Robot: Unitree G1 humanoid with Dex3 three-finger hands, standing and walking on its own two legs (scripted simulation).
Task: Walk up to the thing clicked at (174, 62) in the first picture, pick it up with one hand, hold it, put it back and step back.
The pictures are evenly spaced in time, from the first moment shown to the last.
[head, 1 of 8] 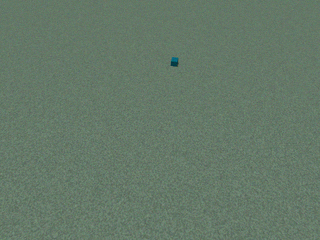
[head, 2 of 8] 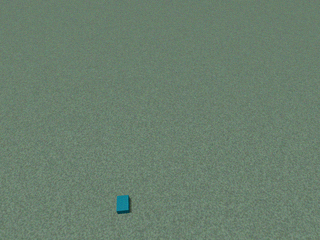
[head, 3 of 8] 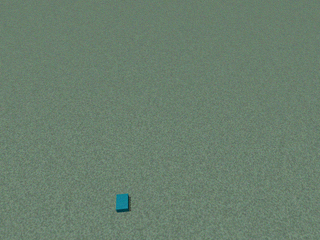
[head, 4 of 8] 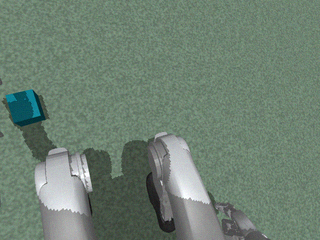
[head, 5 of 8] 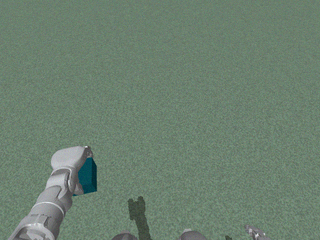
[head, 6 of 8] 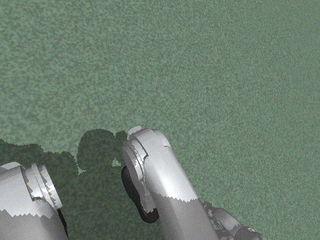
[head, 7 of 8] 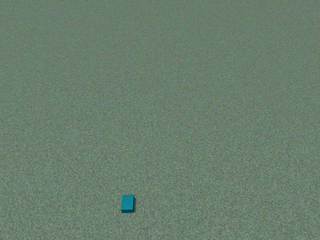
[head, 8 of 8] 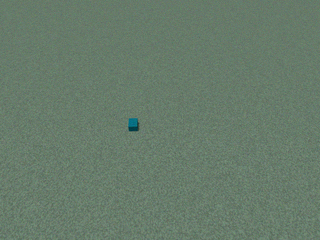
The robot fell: no
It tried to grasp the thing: yes
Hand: left
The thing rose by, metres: 0.67
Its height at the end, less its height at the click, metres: +0.00
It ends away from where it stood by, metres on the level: 0.01
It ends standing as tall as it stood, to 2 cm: yes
